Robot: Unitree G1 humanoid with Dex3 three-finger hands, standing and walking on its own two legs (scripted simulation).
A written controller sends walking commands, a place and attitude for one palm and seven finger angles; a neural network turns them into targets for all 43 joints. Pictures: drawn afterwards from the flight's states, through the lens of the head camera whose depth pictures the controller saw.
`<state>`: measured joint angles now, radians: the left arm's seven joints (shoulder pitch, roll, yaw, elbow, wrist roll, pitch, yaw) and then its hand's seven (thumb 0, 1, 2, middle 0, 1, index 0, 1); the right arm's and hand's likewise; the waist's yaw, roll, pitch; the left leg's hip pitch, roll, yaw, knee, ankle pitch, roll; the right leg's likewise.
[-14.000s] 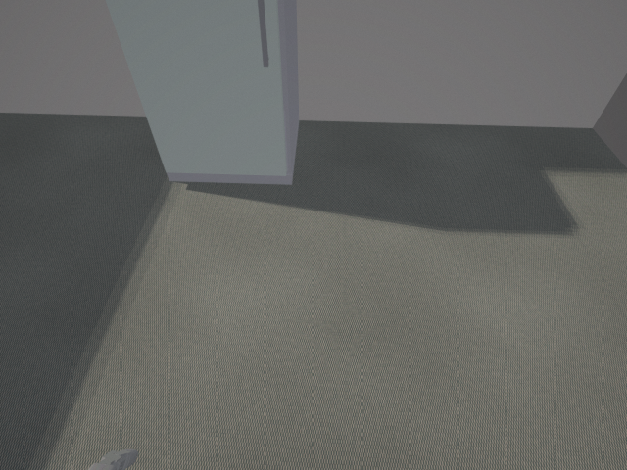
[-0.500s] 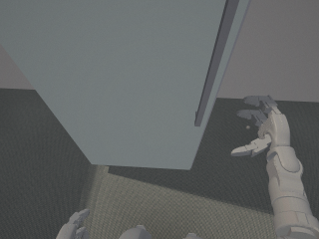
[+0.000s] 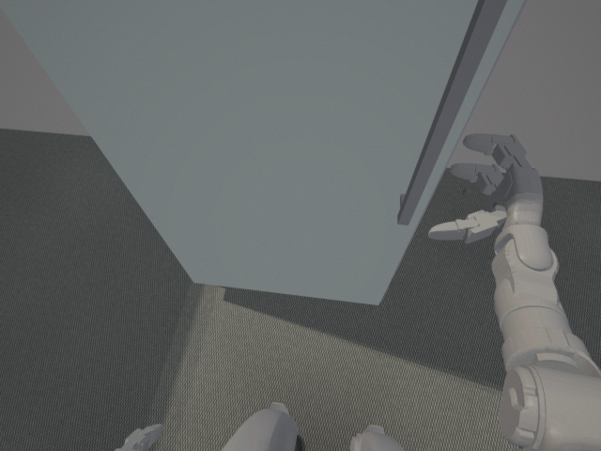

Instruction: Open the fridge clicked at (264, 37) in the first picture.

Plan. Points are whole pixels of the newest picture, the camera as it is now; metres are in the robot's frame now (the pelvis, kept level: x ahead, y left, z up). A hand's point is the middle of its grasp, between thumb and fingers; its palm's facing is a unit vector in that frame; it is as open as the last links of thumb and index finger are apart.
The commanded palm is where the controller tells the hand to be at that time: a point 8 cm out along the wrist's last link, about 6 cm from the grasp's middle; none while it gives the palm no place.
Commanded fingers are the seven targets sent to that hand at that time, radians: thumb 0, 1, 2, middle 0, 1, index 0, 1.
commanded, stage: move the hooked fingers beside the handle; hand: right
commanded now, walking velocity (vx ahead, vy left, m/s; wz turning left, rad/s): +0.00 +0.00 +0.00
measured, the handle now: (445, 103) +0.51 -0.08 +0.16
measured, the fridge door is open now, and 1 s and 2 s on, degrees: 0 0 0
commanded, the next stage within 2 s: feel for the door with the fingertips in 0.76 s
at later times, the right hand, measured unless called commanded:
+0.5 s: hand (476, 201) +0.45 -0.15 +0.07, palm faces -0.03 +1.00 -0.01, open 14.0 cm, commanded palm +0.42 -0.21 +0.07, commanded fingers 0.00 0.50 -0.30 0.30 1.20 0.30 1.20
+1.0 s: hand (468, 202) +0.44 -0.14 +0.07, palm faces -0.05 +1.00 +0.00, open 14.0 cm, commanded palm +0.42 -0.19 +0.07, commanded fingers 0.00 0.50 -0.30 0.30 1.20 0.30 1.20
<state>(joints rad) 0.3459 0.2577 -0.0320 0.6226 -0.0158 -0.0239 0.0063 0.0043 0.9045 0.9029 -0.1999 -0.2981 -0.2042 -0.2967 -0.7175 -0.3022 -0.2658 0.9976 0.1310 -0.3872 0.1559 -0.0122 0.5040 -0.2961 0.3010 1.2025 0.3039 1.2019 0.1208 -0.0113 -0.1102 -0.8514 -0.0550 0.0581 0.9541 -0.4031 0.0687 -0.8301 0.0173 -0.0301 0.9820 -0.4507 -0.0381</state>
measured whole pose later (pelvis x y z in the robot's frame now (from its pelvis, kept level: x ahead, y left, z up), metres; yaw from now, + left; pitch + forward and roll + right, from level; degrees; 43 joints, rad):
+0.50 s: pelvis +0.01 -0.01 +0.00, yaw +0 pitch +16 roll +1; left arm 0.34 0.26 -0.02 0.60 -0.02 0.01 -0.01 0.00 0.90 0.90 -0.20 -0.30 -0.20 -0.30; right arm -0.64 -0.28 -0.23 0.95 0.13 -0.41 0.16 -0.01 0.51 -0.30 0.30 1.20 0.30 1.20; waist 0.10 -0.01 -0.12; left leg -0.81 -0.06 0.06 0.93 -0.41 0.06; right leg -0.79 0.02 -0.03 0.97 -0.46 -0.05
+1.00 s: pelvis +0.00 -0.02 +0.00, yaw +0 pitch +16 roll +2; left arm 0.36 0.25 -0.02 0.61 -0.01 0.01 -0.02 0.00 0.90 0.90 -0.20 -0.30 -0.20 -0.30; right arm -0.64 -0.23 -0.17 0.91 0.13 -0.41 0.11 -0.01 0.51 -0.30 0.30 1.20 0.30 1.20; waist 0.09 -0.02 -0.12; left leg -0.81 -0.05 0.06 0.94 -0.41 0.05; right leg -0.80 0.03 -0.03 0.99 -0.46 -0.06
